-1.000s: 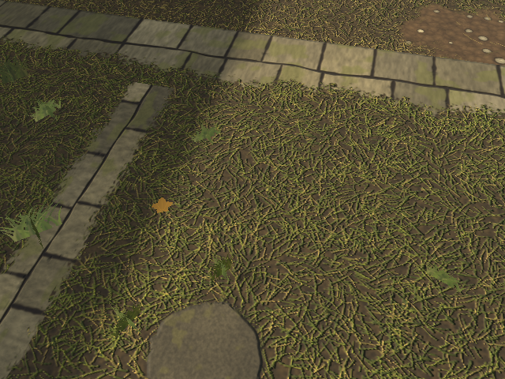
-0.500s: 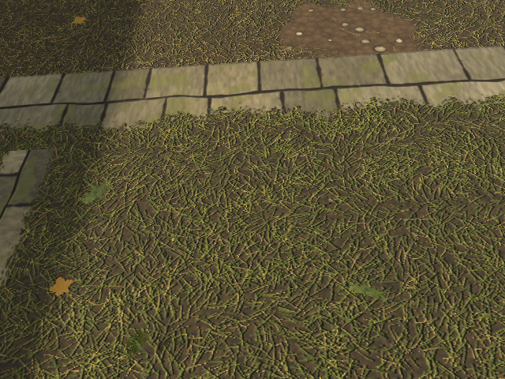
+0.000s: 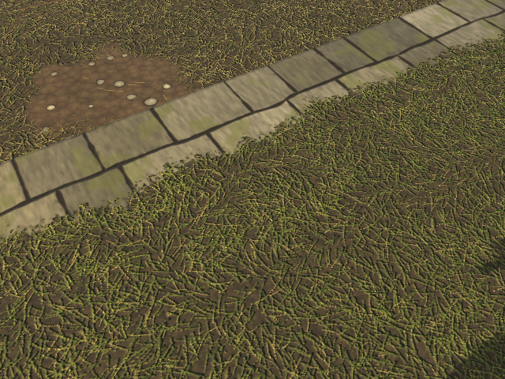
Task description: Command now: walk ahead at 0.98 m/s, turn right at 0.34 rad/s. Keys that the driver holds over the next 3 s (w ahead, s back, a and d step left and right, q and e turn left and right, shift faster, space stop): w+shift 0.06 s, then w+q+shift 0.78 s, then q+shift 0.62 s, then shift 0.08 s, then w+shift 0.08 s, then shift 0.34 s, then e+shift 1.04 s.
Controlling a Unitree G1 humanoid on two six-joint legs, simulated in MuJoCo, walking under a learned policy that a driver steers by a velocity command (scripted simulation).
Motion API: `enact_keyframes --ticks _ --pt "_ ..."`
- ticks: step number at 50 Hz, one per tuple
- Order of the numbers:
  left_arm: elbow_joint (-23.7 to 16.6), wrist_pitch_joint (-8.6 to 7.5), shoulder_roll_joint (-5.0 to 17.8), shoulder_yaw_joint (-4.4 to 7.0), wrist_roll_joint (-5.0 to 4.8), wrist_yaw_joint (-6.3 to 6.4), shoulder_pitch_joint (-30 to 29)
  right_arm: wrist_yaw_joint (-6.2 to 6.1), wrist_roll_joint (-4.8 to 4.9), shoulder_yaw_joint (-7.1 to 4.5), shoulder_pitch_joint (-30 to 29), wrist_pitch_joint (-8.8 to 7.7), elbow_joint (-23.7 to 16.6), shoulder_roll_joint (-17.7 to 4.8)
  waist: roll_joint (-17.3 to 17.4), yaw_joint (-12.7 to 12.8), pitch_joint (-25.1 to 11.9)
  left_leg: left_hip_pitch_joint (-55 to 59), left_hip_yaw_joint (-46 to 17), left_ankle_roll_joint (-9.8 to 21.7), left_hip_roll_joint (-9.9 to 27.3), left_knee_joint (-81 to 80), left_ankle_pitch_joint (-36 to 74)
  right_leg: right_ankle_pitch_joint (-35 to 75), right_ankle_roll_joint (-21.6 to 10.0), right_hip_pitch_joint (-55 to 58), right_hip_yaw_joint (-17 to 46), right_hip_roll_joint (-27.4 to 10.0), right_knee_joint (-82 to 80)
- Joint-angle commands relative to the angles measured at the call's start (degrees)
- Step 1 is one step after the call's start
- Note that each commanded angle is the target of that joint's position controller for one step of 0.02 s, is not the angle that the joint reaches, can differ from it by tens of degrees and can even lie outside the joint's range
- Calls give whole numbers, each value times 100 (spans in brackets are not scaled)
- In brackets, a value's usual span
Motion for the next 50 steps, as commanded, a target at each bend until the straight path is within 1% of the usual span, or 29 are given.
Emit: enact_keyframes --ticks 1,4,7,9,10,11,12,13,14,15,17,20,22,24,27,29,30,32,33,34,35,36,38,40,42,44,46,48,50 --pt "-627 -21 16 -148 14 -95 -397 50 62 47 -287 -222 -288 -307 499 440 796 -179 -1449 927 1605 -1889 39 669 107 -955 386 -360 -838" --pt "-811 -83 -111 -280 -28 -237 -1077 95 203 77 -33 -239 -169 -400 380 317 927 -847 -512 752 1219 -2408 1488 1577 25 577 -709 -307 -2322" --pt "-791 -132 42 -260 -16 -147 -1266 90 192 15 295 -182 11 -855 440 314 802 136 -479 787 1383 -1940 3724 1288 -53 1134 -918 -108 -2984" --pt "-500 -165 377 -105 32 22 -219 4 144 -36 416 -85 109 -1236 757 872 -71 667 -442 672 1465 -117 5896 389 -107 2463 -890 307 -3246" --pt "-128 -177 598 21 51 132 944 -23 162 -38 338 -28 107 -1268 745 1438 -668 149 -371 598 1251 1396 5502 346 -112 3881 -832 298 -3456" --pt "59 -184 1099 188 177 277 1844 -1 144 67 382 -19 -29 -820 354 1690 -1357 -1151 -357 575 873 3390 3397 -1061 -134 5355 358 -863 -3381" --pt "12 -227 1495 279 311 326 1912 51 345 279 1028 -21 -294 265 -1148 1027 -2317 -2901 -728 522 228 5543 -1202 -2902 -417 6569 3231 -2650 -4156" --pt "27 -181 1214 270 129 301 1852 13 388 134 442 3 -382 -346 -688 1227 -2213 -3210 -1055 662 284 6026 -669 -3195 -333 5853 3976 -2603 -5069" --pt "135 -212 796 171 67 294 1354 20 351 79 -146 31 -490 -448 -279 979 -1014 -3483 -1041 666 538 5773 37 -2442 -219 4932 2853 -2257 -5062" --pt "201 -253 539 135 37 267 1094 63 290 132 -266 47 -469 -268 -90 785 -467 -3368 -998 625 732 5452 291 -1405 -187 4192 2091 -2054 -5139" --pt "340 -312 269 72 -43 287 1018 159 152 141 -93 225 -368 -44 -276 408 -184 -2967 -972 505 906 5248 304 -620 -66 3355 1083 -1751 -5424" --pt "623 -469 -38 12 -203 253 1121 262 84 134 -697 481 -577 134 -142 242 376 -3418 -884 437 1082 5029 523 439 86 3131 -12 -1575 -5787" --pt "727 -526 -108 -8 -203 259 1144 330 67 183 -1208 523 -794 206 -172 203 617 -3533 -651 424 1046 4630 1175 1151 216 2932 -834 -1322 -5996" --pt "796 -560 -72 -12 -162 273 1131 378 101 230 -1644 515 -976 182 -145 151 773 -3450 -389 502 916 3949 1809 1957 281 2917 -1494 -1099 -6026" --pt "923 -549 253 24 -167 370 1365 487 90 301 -2277 480 -1212 84 114 195 993 -2888 223 751 637 2493 2239 3222 465 3201 -2054 -1048 -6173" --pt "948 -485 543 58 -161 465 1580 497 102 286 -2290 461 -1186 -84 39 129 760 -2302 691 933 140 2038 2162 5688 590 3809 -2229 -1102 -5584" --pt "925 -405 739 104 -137 534 1605 470 122 259 -1986 461 -1103 -210 -136 -70 519 -1932 788 1001 -81 1969 1893 6779 631 4097 -2229 -1184 -5029" --pt "756 -196 1106 223 -56 626 1185 374 136 79 -313 476 -664 -630 -407 -977 -363 -199 605 1240 -385 2041 1171 7849 557 3965 -2051 -1432 -2878" --pt "635 -103 1151 251 -7 594 906 260 132 -90 920 467 -271 -902 -237 -1467 -856 1204 144 1435 -423 1760 654 6925 432 3238 -1867 -1417 -1057" --pt "540 -105 824 202 -38 450 738 113 262 -270 805 519 -206 -1166 789 -1262 -557 1810 -629 1643 -144 1278 186 2185 530 1888 -1869 -370 1239" --pt "25 -229 34 -31 -27 368 1426 85 33 -335 -14 602 -448 -1785 1965 13 -711 2985 -3554 2621 1138 958 682 -1703 837 -701 -1168 316 3211" --pt "-300 -405 274 -80 -58 383 922 47 79 -417 61 622 -685 -1831 1168 -416 -1410 3283 -5221 3008 1648 -438 -911 -1371 733 -1399 -20 203 3216" --pt "-305 -523 475 -80 -25 371 462 -30 123 -272 -172 540 -523 -1140 -281 84 47 1405 -4700 2307 1477 -1160 -1117 -690 653 -1150 85 -389 1777" --pt "-256 -284 371 -139 162 382 523 -55 167 -172 -475 346 -578 -889 -431 512 443 -77 -3810 2122 958 -1117 54 -748 825 -311 78 -648 1049" --pt "-308 -60 195 -190 190 345 461 -31 195 -128 -583 210 -632 -826 -359 638 488 -929 -3152 2047 544 -1262 219 -760 1003 123 -105 -798 246" --pt "-679 -65 117 -246 83 302 -349 -37 223 -127 -442 136 -594 -844 -268 483 922 -1478 -2641 1846 230 -1077 2674 9 1112 409 -425 -712 -927" --pt "-828 -105 -133 -351 -4 258 -631 -30 258 -198 -347 210 -550 -964 47 301 596 -1415 -2142 1378 -169 -554 3961 1260 950 1081 -671 -316 -2137" --pt "-847 -120 -113 -359 -86 267 -759 -1 289 -238 -1 306 -451 -990 381 -23 176 -880 -2133 940 -324 -50 4594 1818 801 1488 -800 158 -2892" --pt "-894 -149 47 -324 -107 347 -718 -36 267 -255 67 386 -464 -976 635 -64 -25 -549 -2458 669 -369 499 4477 1830 742 1961 -605 426 -3535"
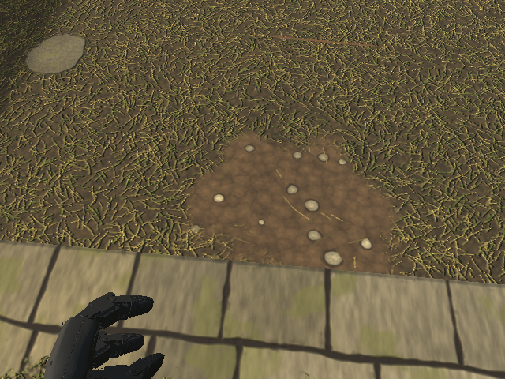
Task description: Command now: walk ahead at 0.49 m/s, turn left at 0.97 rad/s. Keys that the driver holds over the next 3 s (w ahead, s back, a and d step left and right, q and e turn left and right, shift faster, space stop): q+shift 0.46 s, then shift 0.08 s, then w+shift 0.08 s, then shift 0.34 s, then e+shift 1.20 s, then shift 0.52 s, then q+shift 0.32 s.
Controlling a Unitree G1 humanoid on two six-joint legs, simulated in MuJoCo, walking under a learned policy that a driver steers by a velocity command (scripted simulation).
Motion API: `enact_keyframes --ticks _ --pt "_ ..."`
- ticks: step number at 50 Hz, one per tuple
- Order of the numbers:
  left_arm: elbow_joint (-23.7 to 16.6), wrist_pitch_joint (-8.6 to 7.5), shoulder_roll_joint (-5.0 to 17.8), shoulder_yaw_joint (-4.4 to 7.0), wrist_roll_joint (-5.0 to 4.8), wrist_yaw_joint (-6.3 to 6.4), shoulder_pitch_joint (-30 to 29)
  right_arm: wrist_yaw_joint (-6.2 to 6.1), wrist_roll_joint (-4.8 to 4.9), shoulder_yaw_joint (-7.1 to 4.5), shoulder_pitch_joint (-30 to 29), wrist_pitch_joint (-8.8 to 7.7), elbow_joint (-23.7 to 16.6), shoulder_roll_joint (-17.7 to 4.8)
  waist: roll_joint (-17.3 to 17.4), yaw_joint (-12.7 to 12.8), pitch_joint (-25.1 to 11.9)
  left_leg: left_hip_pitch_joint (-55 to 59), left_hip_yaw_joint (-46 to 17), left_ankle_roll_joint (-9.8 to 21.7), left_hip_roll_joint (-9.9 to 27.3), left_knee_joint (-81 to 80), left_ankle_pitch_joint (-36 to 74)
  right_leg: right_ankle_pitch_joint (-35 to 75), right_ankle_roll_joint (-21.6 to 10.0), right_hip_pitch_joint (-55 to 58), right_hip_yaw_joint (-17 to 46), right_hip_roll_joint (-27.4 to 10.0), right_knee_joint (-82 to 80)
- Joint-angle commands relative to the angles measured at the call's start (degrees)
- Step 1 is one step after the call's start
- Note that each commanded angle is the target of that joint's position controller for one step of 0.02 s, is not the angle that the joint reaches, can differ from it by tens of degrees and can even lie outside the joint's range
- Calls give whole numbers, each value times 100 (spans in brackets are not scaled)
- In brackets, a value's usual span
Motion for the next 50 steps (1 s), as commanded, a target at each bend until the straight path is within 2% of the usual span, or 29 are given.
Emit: enact_keyframes --ticks 1,2,3,4,5,6,7,8,11,15,18,23,24,25,26,27,28,29,31,32,35,41,44,45,46,47,48,49,50 --pt "-203 -73 640 178 -45 126 454 -73 -19 -290 -191 3 -397 -1017 478 417 -671 -1121 -920 -313 544 797 4958 457 -93 2629 -492 934 -911" --pt "-43 -112 866 264 -69 190 1022 -94 -47 -315 -484 -18 -521 -1079 495 761 -898 -1080 -1020 -450 514 1562 4733 695 -132 3185 -324 866 -1220" --pt "220 -187 1102 355 -53 238 1966 -84 -3 -296 -747 -63 -646 -985 358 1265 -1269 -1331 -810 -612 336 2800 3985 1375 -237 4146 -76 432 -1512" --pt "345 -226 1377 407 54 264 2580 -112 77 -134 -485 -55 -817 -241 -585 1204 -1937 -2344 -99 -717 -40 4514 -926 3585 -505 5567 961 -1209 -883" --pt "148 -159 1480 457 125 169 2579 -244 280 -85 551 6 -1035 -283 -1299 728 -3242 -3160 310 -815 -64 5966 -2279 5150 -1344 6630 2765 -3072 -293" --pt "42 -94 1283 548 5 200 2034 -259 24 -132 474 86 -868 -680 -937 774 -3419 -3297 460 -819 479 6308 -1162 3603 -1672 6024 2985 -2754 -760" --pt "-57 -46 720 385 -35 243 1585 -193 -108 -181 -119 168 -915 -807 -541 765 -2600 -3358 624 -897 693 5956 -570 2498 -1501 5111 2031 -2116 -1042" --pt "19 20 417 285 -15 250 1422 -99 -173 -203 -447 250 -973 -771 -385 708 -1901 -3463 731 -988 837 5650 -394 1927 -1289 4475 1325 -1698 -1252" --pt "272 81 637 360 -95 246 1494 121 -220 -143 -626 561 -1156 -467 -772 538 -1054 -3060 905 -1112 1081 5115 -324 2113 -1217 3118 223 -1392 -1722" --pt "319 84 830 477 -40 197 1312 174 -207 -65 -1093 686 -1529 -342 -819 375 -966 -2815 1044 -975 1389 4159 242 1452 -1242 2594 -480 -1612 -1987" --pt "235 170 949 537 -2 167 1048 242 -141 -32 -1461 741 -1727 -344 -920 328 -853 -1991 1340 -844 1442 3053 702 -20 -935 1982 -1190 -1502 -2000" --pt "252 435 1275 713 -73 65 1478 283 -67 -97 -1971 695 -1965 -470 -889 641 -616 -1453 1871 -702 1161 1541 71 -1431 -541 2387 -1573 -1735 -1383" --pt "310 504 1260 729 -88 47 1697 266 -123 -118 -1762 630 -1874 -486 -572 612 -647 -1020 1773 -618 1028 1022 127 -1629 -356 2243 -1710 -1582 -842" --pt "405 582 1131 728 -79 -4 2035 179 -205 -178 -1226 516 -1692 -685 495 437 -687 -380 816 -451 1402 41 635 -2050 -57 1717 -2033 -1199 472" --pt "-44 663 616 571 -100 -43 2104 74 -179 -340 -1217 440 -1901 -1603 2364 651 -574 -42 -1842 222 3161 -485 2684 -4238 425 62 -2124 -232 2166" --pt "-127 749 951 611 -16 59 1491 17 -108 -440 -756 426 -1885 -1637 1439 18 -1013 -254 -1845 868 3351 -481 3511 -4026 394 -27 -1013 -79 2903" --pt "-151 746 924 607 -83 55 1382 -25 -182 -334 -794 443 -1755 -1377 1200 184 -1062 -321 -1341 804 2986 -605 1829 -3437 294 47 -695 -174 2886" --pt "-93 681 886 597 -100 18 1348 -46 -208 -228 -1164 486 -1722 -1058 1122 386 -747 -704 -1001 534 2548 -994 -504 -2773 178 144 -579 -262 2459" --pt "122 619 1076 685 47 -77 1550 -44 -181 -110 -1610 478 -1784 -748 1331 582 -583 -950 -827 326 2107 -1442 -1694 -2103 109 413 -784 -109 2293" --pt "210 622 1066 696 30 -110 1589 -16 -172 -45 -1578 423 -1750 -591 1054 618 -464 -952 -755 329 2086 -1503 -1222 -1942 78 480 -775 -58 2202" --pt "366 543 622 565 -62 -139 1579 21 -181 -13 -1220 190 -1471 -539 391 635 -353 -681 -343 401 2092 -1214 1102 -1815 -11 771 -724 21 1395" --pt "417 485 477 471 -130 -23 1507 24 -178 21 -918 145 -1131 -544 674 513 -513 -850 -236 443 2161 -536 2638 -2057 -270 1906 -840 361 90" --pt "522 382 322 413 -101 73 1856 -48 -46 103 -1189 182 -1089 -386 329 871 -587 -1340 -262 27 1899 1 2079 -1055 -425 3189 -772 380 -1408" --pt "530 305 509 420 -19 122 1986 -75 -61 210 -1174 151 -1127 -75 -117 859 -704 -1631 -122 -262 1574 391 1412 -853 -494 3669 11 -313 -1810" --pt "414 271 1108 506 -33 150 1820 -83 -81 279 -837 144 -1163 229 -1071 525 -684 -2055 528 -492 801 947 93 -208 -804 3825 1099 -1264 -2065" --pt "507 336 1072 531 -158 151 1824 -102 -172 219 -860 235 -1049 -100 -1287 653 -568 -1860 885 -578 705 1023 -570 -182 -1332 3282 1451 -1567 -2157" --pt "506 343 737 418 -167 136 1726 -90 -192 179 -960 287 -981 -226 -1055 636 -352 -1728 836 -605 820 1070 -569 -243 -1386 3133 1327 -1400 -2216" --pt "532 343 507 319 -173 114 1559 -71 -197 213 -981 300 -887 -105 -940 551 -287 -1419 832 -638 906 690 -251 -176 -1242 2935 1071 -1101 -2184" --pt "514 358 484 297 -179 108 1304 -60 -183 244 -921 288 -800 -9 -967 414 -310 -988 908 -677 920 240 286 11 -1015 2794 726 -752 -2035"
Over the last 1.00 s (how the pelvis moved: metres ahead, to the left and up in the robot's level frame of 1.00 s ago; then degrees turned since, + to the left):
0.88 0.11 -0.01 40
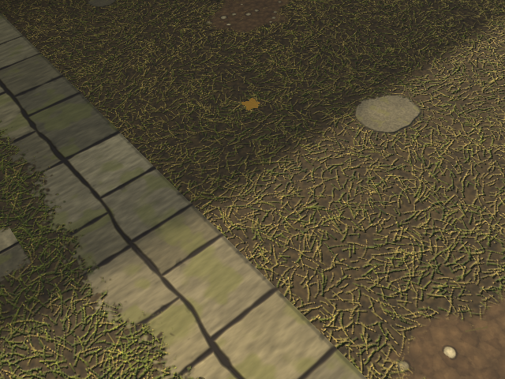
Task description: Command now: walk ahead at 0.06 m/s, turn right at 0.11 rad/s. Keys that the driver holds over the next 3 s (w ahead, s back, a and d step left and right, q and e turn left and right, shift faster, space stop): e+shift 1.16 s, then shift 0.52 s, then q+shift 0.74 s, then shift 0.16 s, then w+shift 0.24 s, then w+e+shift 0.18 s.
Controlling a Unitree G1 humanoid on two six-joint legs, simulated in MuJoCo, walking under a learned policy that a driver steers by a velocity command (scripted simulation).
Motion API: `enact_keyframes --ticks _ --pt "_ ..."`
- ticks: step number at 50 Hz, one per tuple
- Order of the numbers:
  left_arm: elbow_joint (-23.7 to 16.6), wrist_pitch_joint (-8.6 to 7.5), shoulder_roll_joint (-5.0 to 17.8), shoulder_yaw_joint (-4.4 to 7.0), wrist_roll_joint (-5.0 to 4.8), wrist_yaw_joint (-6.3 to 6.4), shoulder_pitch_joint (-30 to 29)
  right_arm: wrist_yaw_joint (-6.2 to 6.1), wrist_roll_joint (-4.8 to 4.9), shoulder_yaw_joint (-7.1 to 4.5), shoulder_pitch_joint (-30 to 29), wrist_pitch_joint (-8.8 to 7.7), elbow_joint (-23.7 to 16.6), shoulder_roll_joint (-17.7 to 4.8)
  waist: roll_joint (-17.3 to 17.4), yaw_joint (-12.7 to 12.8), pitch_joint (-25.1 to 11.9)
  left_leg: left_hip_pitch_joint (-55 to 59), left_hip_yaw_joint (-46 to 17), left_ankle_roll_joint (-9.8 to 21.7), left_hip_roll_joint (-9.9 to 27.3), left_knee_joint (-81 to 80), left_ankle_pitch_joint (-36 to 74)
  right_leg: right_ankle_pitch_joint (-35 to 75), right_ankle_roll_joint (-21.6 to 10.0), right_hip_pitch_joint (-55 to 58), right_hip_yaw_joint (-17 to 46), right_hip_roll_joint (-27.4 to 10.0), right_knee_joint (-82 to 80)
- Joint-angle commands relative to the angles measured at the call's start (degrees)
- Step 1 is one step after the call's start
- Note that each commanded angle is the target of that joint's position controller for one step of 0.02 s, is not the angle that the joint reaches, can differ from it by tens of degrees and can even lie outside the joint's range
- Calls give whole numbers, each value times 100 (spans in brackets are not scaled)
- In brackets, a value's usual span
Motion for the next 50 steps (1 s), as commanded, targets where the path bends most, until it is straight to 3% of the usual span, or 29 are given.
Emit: enact_keyframes --ticks 1,3,4,9,11,12,13,14,15,16,17,18,20,21,24,27,32,33,34,35,36,37,38,39,40,41,42,44,50 --pt "-332 -53 817 163 -76 17 -379 -14 -38 -104 37 -78 -259 -460 -1174 -183 -70 268 0 -85 179 -613 894 1868 -374 175 1444 -989 -950" --pt "-394 -42 1177 332 -123 -28 -281 -93 -48 -162 50 -137 -265 -739 -925 -97 -323 192 57 -179 270 -347 997 2310 -383 375 1535 -850 -589" --pt "-448 -23 1239 392 -148 -63 -191 -135 -15 -202 50 -136 -255 -824 -724 -9 -325 8 161 -205 257 -45 782 2340 -486 363 1623 -812 -496" --pt "-476 114 1389 585 -31 -108 69 -209 17 -160 -167 -96 -571 -536 -927 91 -475 -1072 198 -209 37 905 -400 3376 -1159 725 2904 -1285 -284" --pt "-531 176 1389 642 -27 -128 -94 -204 54 -149 -171 -125 -651 -530 -819 37 -488 -1086 33 -152 53 756 -493 3222 -1087 636 3072 -1202 -299" --pt "-595 224 1364 660 -51 -135 -349 -213 70 -146 -37 -152 -639 -536 -754 -100 -483 -721 -23 -121 106 280 -180 2927 -886 326 2937 -1003 -200" --pt "-728 271 1254 648 -107 -145 -749 -240 44 -161 262 -192 -585 -629 -563 -325 -502 47 -243 -49 374 -619 306 2309 -523 -330 2564 -618 124" --pt "-924 290 784 539 -188 -162 -893 -294 -85 -284 413 -195 -597 -1202 476 -336 -427 840 -1441 353 1617 -1564 908 558 25 -1453 1624 146 1198" --pt "-992 320 759 532 4 -140 -527 -285 -89 -377 103 -131 -628 -1557 1681 -52 -247 841 -2458 1054 2878 -1563 3301 -2168 257 -2182 412 798 2256" --pt "-766 336 1170 639 186 -138 -359 -264 -45 -288 79 -107 -771 -1160 691 -42 -290 905 -1964 1298 2880 -1182 4638 -2219 297 -2160 563 250 3293" --pt "-602 360 1170 681 124 -170 -215 -271 -30 -194 -123 -96 -839 -831 237 106 -331 863 -1306 1173 2512 -1023 4817 -1888 341 -2016 610 172 3623" --pt "-527 400 1143 687 65 -210 -88 -285 -52 -154 -403 -77 -897 -730 158 254 -238 798 -708 901 2110 -993 4612 -1478 415 -1954 540 79 3771" --pt "-527 464 1023 631 -16 -339 -108 -323 -79 -184 -485 -100 -911 -820 603 200 -212 984 0 672 1683 -971 4568 -997 587 -2041 325 64 3697" --pt "-563 486 1010 615 -47 -377 -220 -320 -86 -203 -377 -96 -895 -848 644 107 -212 1045 147 654 1667 -980 4435 -865 646 -2046 249 53 3593" --pt "-793 534 906 553 -44 -444 -697 -297 -67 -267 -49 -99 -820 -937 590 -131 -167 1303 357 743 1928 -998 4195 -742 686 -2118 114 -98 3019" --pt "-970 561 797 503 -31 -495 -952 -224 -75 -326 17 -128 -797 -1027 650 -197 -171 1182 681 731 2101 -909 4065 -779 569 -1703 -62 -209 2320" --pt "-1109 565 797 522 -79 -461 -996 -55 15 -424 -64 -125 -777 -1149 818 -150 -273 866 1194 463 2258 -380 4111 -965 267 -766 -510 -85 1239" --pt "-1109 553 823 546 -59 -438 -916 -33 63 -443 -70 -108 -769 -1163 793 -96 -322 819 1271 359 2307 -113 4094 -980 187 -559 -521 -43 945" --pt "-1020 511 835 578 -13 -385 -587 -15 133 -463 -146 -78 -757 -1180 592 137 -442 583 1467 170 2260 459 4058 -671 71 -38 -485 33 347" --pt "-820 420 1035 662 65 -270 60 15 178 -487 -80 -61 -721 -1196 -29 517 -706 -77 1664 -147 2008 1598 3560 118 -133 939 87 -40 -437" --pt "-856 361 2069 889 87 -157 292 48 129 -375 -100 -68 -1115 -766 -1621 435 -750 -2154 1838 -651 1100 3163 -207 2171 -782 1963 2615 -1679 -771" --pt "-843 349 2286 1004 -96 -172 663 3 -116 -331 -640 21 -1359 -772 -1427 782 -1085 -2714 527 -764 543 3916 -1893 3199 -1627 1880 3647 -2222 -859" --pt "-839 344 2036 933 -117 -163 508 -22 -119 -339 -616 58 -1290 -844 -962 644 -840 -2839 140 -769 724 4073 -1565 2507 -1668 1742 3147 -2053 -926" --pt "-871 374 1744 829 -90 -128 60 -41 -47 -337 -600 37 -1197 -846 -765 403 -326 -2753 71 -721 792 3827 -970 1705 -1461 1165 2685 -1689 -1051" --pt "-948 404 1518 741 -83 -84 -409 -78 -32 -362 -631 3 -1149 -883 -710 169 13 -2603 61 -694 846 3372 -427 1223 -1152 704 2344 -1247 -1166" --pt "-1004 402 1385 693 -101 -50 -653 -97 -100 -387 -567 10 -1106 -955 -820 65 32 -2380 82 -707 791 3193 -150 1364 -1025 484 2181 -976 -1138" --pt "-1003 387 1380 682 -65 -62 -663 -87 -141 -381 -428 38 -995 -935 -777 32 -116 -2193 111 -707 678 3171 -28 1713 -993 424 2088 -847 -1049" --pt "-896 330 1508 727 -36 -112 -430 -52 -99 -335 -363 67 -920 -816 -580 58 -340 -2029 65 -693 549 2845 -23 1949 -976 429 2174 -769 -920" --pt "-783 329 1685 807 26 -171 -71 -75 -34 -250 -891 39 -1020 -757 -828 323 -349 -1885 -161 -582 214 1733 39 684 -987 353 3092 -640 -885"
Over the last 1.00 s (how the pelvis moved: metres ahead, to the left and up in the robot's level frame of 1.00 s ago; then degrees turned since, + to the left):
0.26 0.01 0.01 39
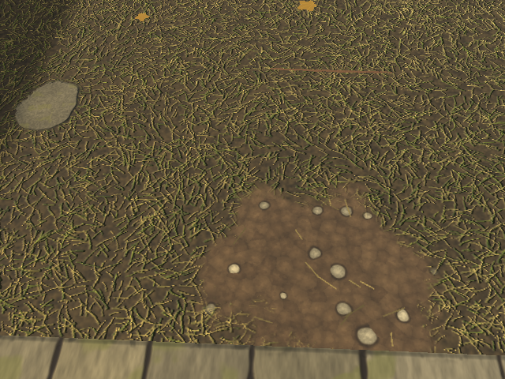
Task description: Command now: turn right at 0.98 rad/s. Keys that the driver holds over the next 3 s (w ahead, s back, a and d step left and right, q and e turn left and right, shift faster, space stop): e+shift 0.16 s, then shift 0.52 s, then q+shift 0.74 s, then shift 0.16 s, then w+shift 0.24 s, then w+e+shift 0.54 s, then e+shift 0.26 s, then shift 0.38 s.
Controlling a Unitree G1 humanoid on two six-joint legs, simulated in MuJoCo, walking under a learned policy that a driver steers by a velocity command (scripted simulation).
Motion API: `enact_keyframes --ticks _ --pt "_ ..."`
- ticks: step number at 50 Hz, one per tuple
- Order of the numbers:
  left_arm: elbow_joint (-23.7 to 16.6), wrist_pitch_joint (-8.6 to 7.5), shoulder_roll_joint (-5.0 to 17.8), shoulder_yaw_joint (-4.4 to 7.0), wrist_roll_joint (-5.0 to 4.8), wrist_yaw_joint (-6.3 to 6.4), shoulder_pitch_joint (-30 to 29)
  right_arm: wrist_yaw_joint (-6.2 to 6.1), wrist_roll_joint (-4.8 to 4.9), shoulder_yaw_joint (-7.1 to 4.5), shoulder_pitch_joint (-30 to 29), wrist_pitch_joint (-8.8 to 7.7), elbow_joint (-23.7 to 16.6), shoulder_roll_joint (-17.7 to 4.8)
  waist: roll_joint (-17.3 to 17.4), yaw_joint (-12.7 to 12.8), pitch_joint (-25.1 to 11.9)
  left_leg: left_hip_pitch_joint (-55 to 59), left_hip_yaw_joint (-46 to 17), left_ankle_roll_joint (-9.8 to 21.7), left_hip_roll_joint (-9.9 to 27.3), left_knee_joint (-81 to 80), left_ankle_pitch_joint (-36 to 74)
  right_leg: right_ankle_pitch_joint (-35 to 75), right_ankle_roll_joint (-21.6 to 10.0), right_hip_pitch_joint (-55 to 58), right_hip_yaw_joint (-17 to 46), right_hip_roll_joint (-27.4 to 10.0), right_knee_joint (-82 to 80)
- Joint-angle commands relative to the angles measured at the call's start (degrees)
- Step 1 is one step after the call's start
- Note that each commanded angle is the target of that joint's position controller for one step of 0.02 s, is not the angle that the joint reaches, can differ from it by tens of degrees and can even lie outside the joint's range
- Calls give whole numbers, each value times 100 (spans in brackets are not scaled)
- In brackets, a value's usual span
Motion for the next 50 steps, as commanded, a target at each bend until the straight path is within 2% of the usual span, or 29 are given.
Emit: enact_keyframes --ticks 1,5,7,8,9,10,11,12,13,15,19,23,25,27,28,29,30,31,33,34,35,39,43,44,45,46,47,48,50 --pt "-358 -70 1059 311 42 -10 -7 -26 34 -83 -203 -115 -411 -439 -761 51 -737 -9 21 77 -300 -466 29 441 -824 626 2031 -1294 -763" --pt "-367 -86 1048 327 40 -43 -203 -92 120 -69 -55 -221 -364 -508 -960 -71 -797 863 -72 251 -561 -1437 11 1051 -613 433 2526 -1151 -539" --pt "-401 -114 925 285 -48 -23 -483 -194 112 -91 379 -291 -250 -561 -914 -413 -745 1952 -102 329 -464 -2867 616 555 -194 -127 2506 -823 -296" --pt "-416 -152 592 193 -101 1 -276 -266 59 -174 479 -327 -243 -939 -201 -335 -885 2678 -874 529 511 -3623 324 -698 157 -688 1983 -398 354" --pt "-508 -161 271 111 -131 41 -65 -249 9 -268 173 -289 -368 -1494 1293 -169 -878 2896 -2625 1157 2008 -4113 2 -2079 449 -1577 394 580 1690" --pt "-365 -149 884 242 166 64 30 -191 -34 -225 115 -250 -361 -1211 814 -125 -751 2270 -2631 1541 2160 -3883 766 -2096 509 -1485 117 162 2735" --pt "-266 -141 925 277 156 26 51 -152 4 -118 9 -241 -387 -814 593 -33 -666 2012 -2122 1618 1933 -3672 1446 -1831 523 -1298 68 -9 3202" --pt "-139 -115 825 249 127 -15 154 -116 36 -62 -165 -243 -385 -595 434 35 -540 1826 -1475 1533 1546 -3540 1947 -1529 556 -1167 22 -73 3567" --pt "-79 -80 730 221 90 -70 239 -119 49 -52 -273 -255 -373 -560 578 94 -582 1907 -1036 1432 1253 -3432 2301 -1308 594 -1155 -71 -72 3831" --pt "-4 -36 611 143 10 -112 249 -130 29 -65 -74 -284 -293 -581 740 -29 -642 2169 -576 1421 1065 -3253 3246 -1302 700 -1233 -245 -39 3898" --pt "-68 16 420 9 -21 -62 -228 -102 53 -132 447 -323 -35 -687 850 -323 -729 2756 -507 1538 1199 -3057 3610 -1495 733 -1233 -256 -83 2977" --pt "-9 23 216 -145 -62 -4 -369 -11 26 -175 444 -277 104 -794 1128 -382 -789 2403 -321 1528 1167 -2948 3490 -1776 584 -184 -712 -227 1422" --pt "95 -15 174 -191 -82 41 -244 24 40 -194 515 -213 232 -849 1182 -311 -780 2284 -285 1483 1130 -2742 3762 -1303 480 316 -916 -236 448" --pt "257 -130 166 -246 17 104 -20 33 110 -168 607 -175 354 -767 796 -132 -779 1728 -105 1045 977 -2382 3323 243 313 1351 -745 -420 -1260" --pt "220 -215 474 -229 133 132 -28 63 96 -94 809 -191 309 -476 -96 -245 -1023 1093 161 676 699 -1851 2068 294 145 2066 468 -1416 -1572" --pt "142 -252 879 -181 90 148 -396 50 131 34 691 -184 117 -108 -1291 -378 -721 700 647 392 2 -1893 -260 1875 -444 1399 1467 -2466 -1348" --pt "226 -309 501 -253 75 160 -347 -8 115 -25 498 -93 251 -394 -1026 -129 -693 1120 378 359 183 -1422 -802 1933 -804 1094 1251 -2444 -1169" --pt "260 -349 287 -347 74 176 -500 4 144 -42 472 -57 286 -409 -996 -223 -547 1048 358 374 110 -1326 -743 2042 -816 1069 1039 -2264 -1142" --pt "388 -385 220 -403 60 252 -615 14 115 -76 527 -53 433 -425 -1084 -287 -447 1077 379 339 65 -1413 -349 2517 -567 1166 591 -1829 -1004" --pt "461 -402 222 -410 45 274 -566 16 93 -66 660 -61 539 -409 -1100 -296 -572 1195 415 303 18 -1456 -241 3086 -530 1289 420 -1715 -859" --pt "542 -414 70 -468 44 292 -531 31 106 -17 838 -67 685 -281 -957 -329 -724 1388 424 279 14 -1630 -185 3337 -498 1382 200 -1716 -804" --pt "668 -297 594 -239 -8 367 -445 40 171 -75 642 -73 665 -448 -922 -219 -561 1272 640 340 -188 -1667 131 2845 -491 1326 8 -1832 -459" --pt "642 -186 616 -101 26 403 -472 128 112 -90 692 -97 581 -376 -674 -294 -341 1413 402 648 -60 -1900 723 1247 -387 722 -95 -1941 -194" --pt "573 -181 558 -80 63 414 -539 138 73 -141 830 -137 578 -557 -246 -347 -358 1658 -197 846 231 -2165 1648 562 -188 349 -352 -1666 351" --pt "352 -159 301 -117 45 414 -755 115 112 -317 1029 -160 647 -1076 890 -325 -268 1764 -1598 1351 977 -2541 3076 -264 199 -293 -1104 -712 1396" --pt "154 -146 87 -203 47 426 -1144 128 77 -424 1458 -186 693 -1373 1581 -696 -301 2187 -3021 2028 1742 -3292 3754 -2255 378 -1255 -1089 -16 2537" --pt "131 -156 41 -235 78 394 -1109 108 58 -438 1527 -189 723 -1329 1078 -596 -375 2283 -3012 2220 1763 -3455 3287 -2507 353 -1495 -519 -221 3313" --pt "221 -179 113 -221 28 348 -945 69 95 -446 1064 -144 609 -1201 586 -356 -339 2107 -2514 2067 1426 -3360 2723 -2018 370 -1431 -363 -416 3469" --pt "226 -258 258 -194 21 292 -892 32 146 -404 398 -33 392 -938 495 -146 -330 1952 -1918 1612 834 -3333 2200 -1368 466 -1278 -424 -571 2873"
Over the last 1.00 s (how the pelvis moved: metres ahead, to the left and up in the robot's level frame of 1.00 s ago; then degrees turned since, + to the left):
0.01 0.00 0.00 -50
